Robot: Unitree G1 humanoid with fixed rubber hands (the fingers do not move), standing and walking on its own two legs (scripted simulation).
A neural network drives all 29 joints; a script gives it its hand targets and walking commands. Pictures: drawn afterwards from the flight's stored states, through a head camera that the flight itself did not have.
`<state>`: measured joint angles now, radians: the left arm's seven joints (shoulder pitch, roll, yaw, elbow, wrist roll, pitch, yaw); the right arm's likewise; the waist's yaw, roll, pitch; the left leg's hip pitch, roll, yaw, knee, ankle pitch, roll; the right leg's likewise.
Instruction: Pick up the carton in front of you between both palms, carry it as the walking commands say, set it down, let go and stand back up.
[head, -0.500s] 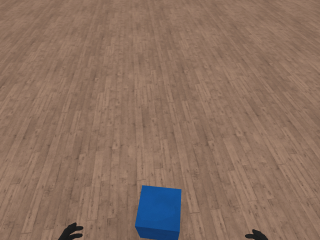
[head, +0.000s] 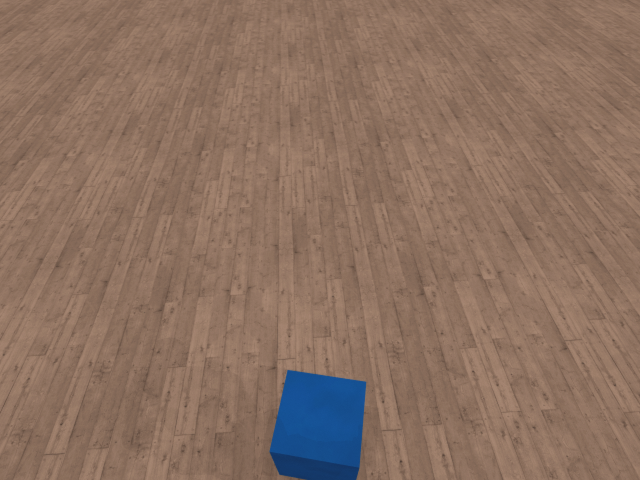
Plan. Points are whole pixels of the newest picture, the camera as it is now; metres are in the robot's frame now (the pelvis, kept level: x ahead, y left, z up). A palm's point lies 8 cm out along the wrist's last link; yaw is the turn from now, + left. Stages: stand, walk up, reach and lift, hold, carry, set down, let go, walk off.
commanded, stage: stand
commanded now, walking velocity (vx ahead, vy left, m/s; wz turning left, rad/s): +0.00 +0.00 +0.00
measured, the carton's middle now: (321, 430) +0.36 +0.03 -0.63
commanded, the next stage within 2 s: none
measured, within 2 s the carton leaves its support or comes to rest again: neither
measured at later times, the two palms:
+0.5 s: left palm out of the picture -0.01 +0.25 -0.11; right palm out of the picture +0.01 -0.26 -0.12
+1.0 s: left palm out of the picture -0.07 +0.22 -0.13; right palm out of the picture -0.04 -0.24 -0.13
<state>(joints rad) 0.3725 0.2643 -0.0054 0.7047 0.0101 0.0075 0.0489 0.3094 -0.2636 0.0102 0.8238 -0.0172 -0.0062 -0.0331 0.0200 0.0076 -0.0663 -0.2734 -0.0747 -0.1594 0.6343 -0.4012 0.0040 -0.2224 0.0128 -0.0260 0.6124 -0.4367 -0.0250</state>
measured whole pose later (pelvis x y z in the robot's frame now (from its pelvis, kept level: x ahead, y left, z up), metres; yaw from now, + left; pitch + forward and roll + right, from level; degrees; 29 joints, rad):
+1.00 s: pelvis -0.03 -0.01 +0.01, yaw +1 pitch -1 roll +0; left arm 0.39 0.19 -0.02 1.03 0.01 0.00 0.05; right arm 0.32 -0.18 0.04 1.11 -0.01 0.02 -0.04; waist 0.01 0.00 0.00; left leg -0.19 -0.06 -0.19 0.50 -0.29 -0.02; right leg -0.14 0.02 -0.05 0.49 -0.33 -0.04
